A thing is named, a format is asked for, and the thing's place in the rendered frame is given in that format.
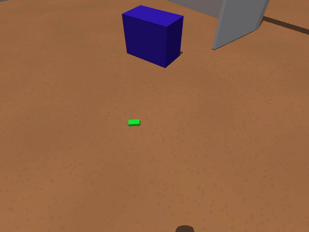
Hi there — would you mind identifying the small box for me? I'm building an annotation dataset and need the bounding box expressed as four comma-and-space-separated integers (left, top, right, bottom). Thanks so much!
128, 119, 140, 127

